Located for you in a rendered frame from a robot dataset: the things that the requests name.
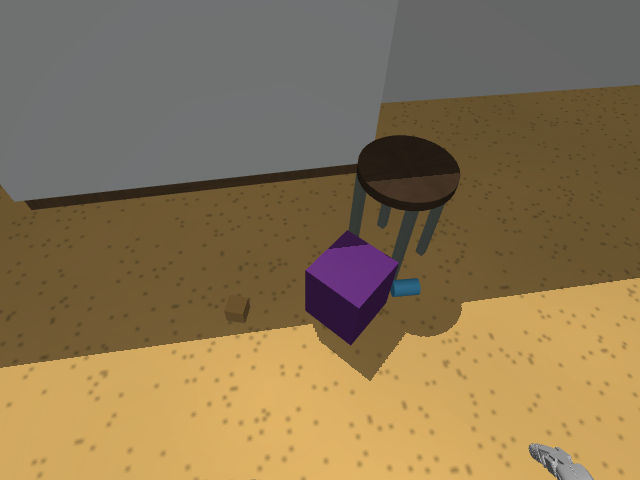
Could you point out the stool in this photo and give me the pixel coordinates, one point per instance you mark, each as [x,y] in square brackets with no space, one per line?
[406,173]

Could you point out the right robot hand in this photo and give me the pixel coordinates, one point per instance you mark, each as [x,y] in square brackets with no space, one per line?
[558,463]

